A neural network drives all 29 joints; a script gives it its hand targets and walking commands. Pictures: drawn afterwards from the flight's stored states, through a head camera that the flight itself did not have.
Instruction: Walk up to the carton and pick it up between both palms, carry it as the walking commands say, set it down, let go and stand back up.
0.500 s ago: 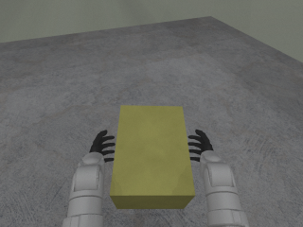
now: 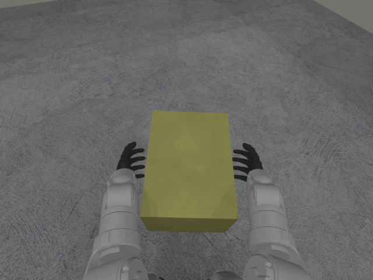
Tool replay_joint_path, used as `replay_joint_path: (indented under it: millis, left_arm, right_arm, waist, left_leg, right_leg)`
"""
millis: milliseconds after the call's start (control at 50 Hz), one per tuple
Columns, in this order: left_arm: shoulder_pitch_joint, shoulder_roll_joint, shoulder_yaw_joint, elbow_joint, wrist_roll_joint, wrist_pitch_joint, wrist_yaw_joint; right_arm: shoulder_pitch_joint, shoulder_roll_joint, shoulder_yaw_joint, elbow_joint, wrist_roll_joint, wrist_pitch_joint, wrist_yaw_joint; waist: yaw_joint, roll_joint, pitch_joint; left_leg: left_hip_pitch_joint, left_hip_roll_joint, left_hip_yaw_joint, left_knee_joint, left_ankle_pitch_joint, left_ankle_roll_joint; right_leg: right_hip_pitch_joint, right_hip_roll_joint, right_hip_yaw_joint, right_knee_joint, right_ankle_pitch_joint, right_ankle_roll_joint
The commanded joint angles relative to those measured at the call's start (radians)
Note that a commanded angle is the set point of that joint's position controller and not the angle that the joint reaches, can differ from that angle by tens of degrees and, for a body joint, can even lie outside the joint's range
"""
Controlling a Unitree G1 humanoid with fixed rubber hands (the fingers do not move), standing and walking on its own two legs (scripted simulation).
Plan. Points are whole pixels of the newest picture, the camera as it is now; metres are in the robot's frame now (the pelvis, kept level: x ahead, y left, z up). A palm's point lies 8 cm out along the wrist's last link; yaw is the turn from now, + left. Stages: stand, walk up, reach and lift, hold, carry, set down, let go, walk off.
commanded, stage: set down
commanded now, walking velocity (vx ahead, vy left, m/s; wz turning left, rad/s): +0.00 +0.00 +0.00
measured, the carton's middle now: (188, 171) +0.39 -0.02 -0.09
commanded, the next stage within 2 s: none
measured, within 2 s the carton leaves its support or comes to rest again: neither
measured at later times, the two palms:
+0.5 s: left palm (137, 183) +0.36 +0.12 -0.10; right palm (244, 182) +0.36 -0.17 -0.10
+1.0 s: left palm (142, 188) +0.39 +0.13 -0.19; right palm (235, 186) +0.39 -0.17 -0.19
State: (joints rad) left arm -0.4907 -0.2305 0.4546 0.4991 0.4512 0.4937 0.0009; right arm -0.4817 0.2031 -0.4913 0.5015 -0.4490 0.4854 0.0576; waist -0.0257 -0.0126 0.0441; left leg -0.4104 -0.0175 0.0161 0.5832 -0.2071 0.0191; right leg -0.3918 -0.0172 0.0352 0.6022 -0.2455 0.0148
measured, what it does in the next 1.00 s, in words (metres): lowers itself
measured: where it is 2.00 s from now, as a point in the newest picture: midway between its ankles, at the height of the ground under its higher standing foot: outside the picture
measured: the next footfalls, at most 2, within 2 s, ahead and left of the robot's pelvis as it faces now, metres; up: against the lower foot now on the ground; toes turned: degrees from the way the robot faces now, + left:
none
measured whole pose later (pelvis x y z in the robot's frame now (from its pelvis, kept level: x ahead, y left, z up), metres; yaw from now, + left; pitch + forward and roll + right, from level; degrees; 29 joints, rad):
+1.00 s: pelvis -0.03 -0.02 -0.13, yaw +1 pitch +40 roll +1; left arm -0.72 -0.17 0.48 0.49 0.33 0.34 0.01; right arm -0.70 0.17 -0.51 0.46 -0.34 0.34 0.01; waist -0.01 -0.01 -0.23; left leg -1.56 0.00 0.00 1.22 -0.35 -0.01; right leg -1.55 0.01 0.03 1.26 -0.40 0.00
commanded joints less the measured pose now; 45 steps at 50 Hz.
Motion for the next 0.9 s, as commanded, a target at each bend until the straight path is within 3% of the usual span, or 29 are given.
replay_joint_path:
  millis: [0, 120, 400, 620, 880]
  left_arm:
    - [-0.453, -0.867, -0.451, 0.098, -0.189, -0.068, -0.229]
    - [-0.45, -0.851, -0.509, 0.068, -0.199, -0.139, -0.234]
    - [-0.524, -0.844, -0.571, 0.054, -0.212, -0.2, -0.29]
    - [-0.6, -0.843, -0.566, 0.072, -0.222, -0.186, -0.307]
    - [-0.721, -0.863, -0.564, 0.106, -0.257, -0.175, -0.286]
  right_arm:
    - [-0.497, 0.776, 0.449, 0.075, 0.184, -0.077, 0.238]
    - [-0.476, 0.816, 0.52, 0.048, 0.201, -0.139, 0.237]
    - [-0.517, 0.875, 0.597, 0.015, 0.206, -0.186, 0.24]
    - [-0.592, 0.891, 0.598, 0.039, 0.216, -0.167, 0.25]
    - [-0.713, 0.88, 0.589, 0.088, 0.249, -0.161, 0.243]
  waist:
    - [-0.008, 0.021, -0.396]
    - [0.003, 0.013, -0.536]
    - [0.005, 0.001, -0.815]
    - [0.021, -0.004, -0.911]
    - [0.021, 0.001, -1.014]
  left_leg:
    - [0.19, -0.059, -0.111, -0.047, 0.092, -0.027]
    - [0.114, -0.083, -0.096, 0.024, 0.197, -0.014]
    - [-0.194, -0.106, -0.067, 0.212, 0.182, -0.006]
    - [-0.419, -0.114, -0.039, 0.344, 0.102, -0.001]
    - [-0.611, -0.127, -0.013, 0.516, 0.036, -0.01]
  right_leg:
    - [-0.087, 0.108, 0.03, -0.057, 0.049, -0.054]
    - [-0.162, 0.119, 0.035, -0.002, 0.149, -0.037]
    - [-0.368, 0.129, 0.028, 0.172, 0.191, -0.006]
    - [-0.54, 0.137, 0.015, 0.303, 0.123, -0.003]
    - [-0.747, 0.157, -0.019, 0.486, 0.047, -0.006]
